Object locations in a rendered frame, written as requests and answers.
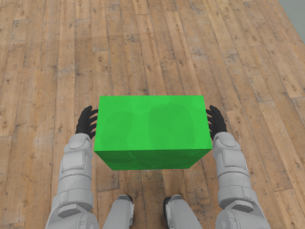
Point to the left robot hand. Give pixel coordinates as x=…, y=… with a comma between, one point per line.
x=85, y=125

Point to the right robot hand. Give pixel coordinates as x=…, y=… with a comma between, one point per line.
x=218, y=125

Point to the right robot forearm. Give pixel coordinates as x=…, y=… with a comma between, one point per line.
x=235, y=188

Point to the right robot shin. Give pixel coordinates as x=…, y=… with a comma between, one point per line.
x=175, y=197

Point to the carton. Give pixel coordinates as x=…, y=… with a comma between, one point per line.
x=151, y=132

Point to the robot left upper arm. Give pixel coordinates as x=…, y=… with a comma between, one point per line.
x=82, y=220

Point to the left robot forearm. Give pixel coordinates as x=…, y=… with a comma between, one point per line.
x=74, y=192

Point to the robot right upper arm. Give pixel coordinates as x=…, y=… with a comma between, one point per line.
x=230, y=218

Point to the left robot shin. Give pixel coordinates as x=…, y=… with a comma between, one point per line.
x=123, y=197

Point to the robot shin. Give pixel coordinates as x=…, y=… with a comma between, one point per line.
x=123, y=197
x=175, y=197

